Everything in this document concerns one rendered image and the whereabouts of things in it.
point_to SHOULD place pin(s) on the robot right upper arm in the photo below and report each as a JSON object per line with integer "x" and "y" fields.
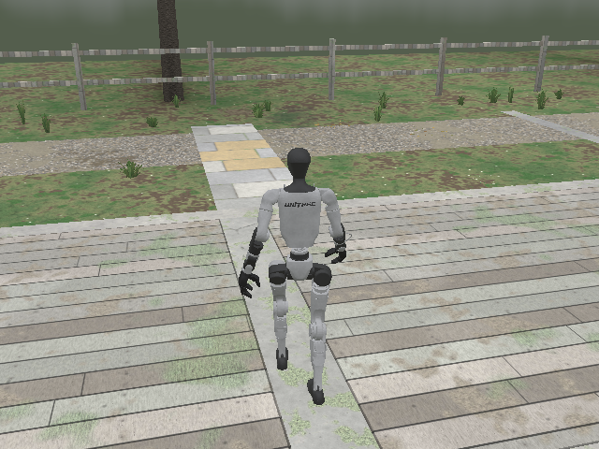
{"x": 333, "y": 212}

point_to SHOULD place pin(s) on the robot right hand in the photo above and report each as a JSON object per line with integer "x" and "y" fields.
{"x": 340, "y": 258}

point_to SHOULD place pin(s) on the robot right forearm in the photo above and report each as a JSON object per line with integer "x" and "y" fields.
{"x": 340, "y": 242}

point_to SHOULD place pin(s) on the robot left forearm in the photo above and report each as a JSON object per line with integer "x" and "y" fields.
{"x": 252, "y": 254}

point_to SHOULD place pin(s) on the robot left upper arm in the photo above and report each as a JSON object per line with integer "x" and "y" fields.
{"x": 265, "y": 212}

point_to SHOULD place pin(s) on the robot left hand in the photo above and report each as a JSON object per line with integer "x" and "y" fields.
{"x": 243, "y": 283}

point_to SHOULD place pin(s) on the robot left shin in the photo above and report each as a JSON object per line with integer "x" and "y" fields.
{"x": 280, "y": 329}

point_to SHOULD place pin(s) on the humanoid robot head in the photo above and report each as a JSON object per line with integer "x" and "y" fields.
{"x": 298, "y": 161}

